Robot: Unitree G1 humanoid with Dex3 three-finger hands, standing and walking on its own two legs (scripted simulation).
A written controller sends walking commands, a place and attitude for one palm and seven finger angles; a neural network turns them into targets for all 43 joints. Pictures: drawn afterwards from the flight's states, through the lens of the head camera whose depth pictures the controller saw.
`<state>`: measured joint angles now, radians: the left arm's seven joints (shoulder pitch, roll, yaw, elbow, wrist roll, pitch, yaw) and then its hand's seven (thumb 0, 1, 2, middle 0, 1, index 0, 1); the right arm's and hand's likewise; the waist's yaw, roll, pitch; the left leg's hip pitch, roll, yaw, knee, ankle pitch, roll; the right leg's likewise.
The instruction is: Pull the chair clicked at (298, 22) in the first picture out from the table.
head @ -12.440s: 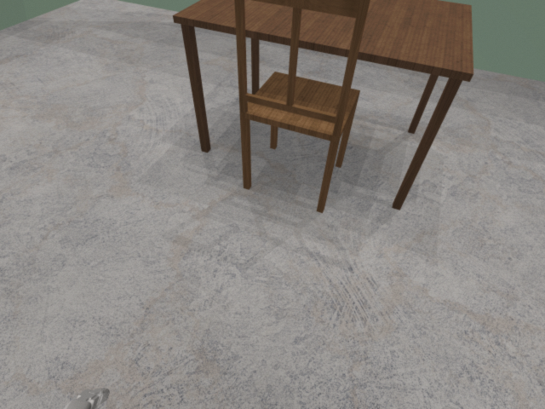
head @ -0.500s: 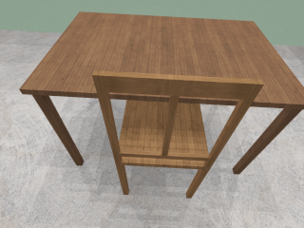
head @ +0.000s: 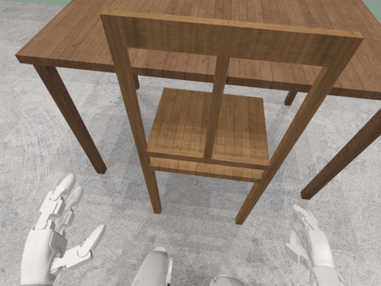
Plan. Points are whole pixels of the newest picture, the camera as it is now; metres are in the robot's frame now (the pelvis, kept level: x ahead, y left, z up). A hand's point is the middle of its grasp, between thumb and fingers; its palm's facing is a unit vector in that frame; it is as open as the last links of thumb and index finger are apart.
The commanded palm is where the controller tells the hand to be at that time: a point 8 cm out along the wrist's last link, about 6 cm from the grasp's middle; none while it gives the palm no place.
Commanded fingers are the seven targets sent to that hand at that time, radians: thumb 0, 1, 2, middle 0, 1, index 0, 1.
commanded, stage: raise the hand toward the chair's back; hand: left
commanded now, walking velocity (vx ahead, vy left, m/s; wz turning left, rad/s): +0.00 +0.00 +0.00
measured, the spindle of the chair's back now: (213, 117) +0.50 +0.00 +0.05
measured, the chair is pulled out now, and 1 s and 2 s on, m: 0.00 0.00 0.00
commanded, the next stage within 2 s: aim the fingers beside a spindle in 1.52 s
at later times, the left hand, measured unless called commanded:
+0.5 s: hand (92, 208) +0.24 +0.22 +0.04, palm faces -0.04 -1.00 -0.04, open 14.9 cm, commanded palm +0.22 +0.28 +0.06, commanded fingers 0.00 -0.38 0.35 -0.07 -0.10 -0.07 -0.10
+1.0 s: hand (57, 192) +0.25 +0.28 +0.08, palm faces +0.03 -1.00 -0.08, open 16.9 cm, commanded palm +0.23 +0.33 +0.07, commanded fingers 0.00 -0.50 0.30 -0.06 -0.08 -0.06 -0.08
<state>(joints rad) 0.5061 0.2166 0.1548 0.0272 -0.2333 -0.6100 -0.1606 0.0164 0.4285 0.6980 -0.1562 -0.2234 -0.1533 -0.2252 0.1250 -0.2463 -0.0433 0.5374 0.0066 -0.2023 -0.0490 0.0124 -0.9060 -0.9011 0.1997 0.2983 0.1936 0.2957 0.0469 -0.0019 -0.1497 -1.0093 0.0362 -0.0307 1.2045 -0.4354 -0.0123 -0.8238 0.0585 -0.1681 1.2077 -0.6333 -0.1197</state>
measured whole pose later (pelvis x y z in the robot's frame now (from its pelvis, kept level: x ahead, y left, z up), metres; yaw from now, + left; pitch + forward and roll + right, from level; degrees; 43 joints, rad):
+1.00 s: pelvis +0.01 +0.07 +0.03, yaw -1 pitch +13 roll -5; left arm 0.30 0.28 0.19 0.05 -0.24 -0.43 -0.20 -0.01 -0.49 0.31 -0.07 -0.08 -0.06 -0.08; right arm 0.22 -0.23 0.04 0.54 0.01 -0.17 -0.05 0.01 -0.90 -0.90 0.21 0.30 0.20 0.30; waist -0.01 0.03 -0.12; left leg -0.92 0.00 0.03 1.07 -0.39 0.09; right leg -0.72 0.02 -0.11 1.03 -0.54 -0.01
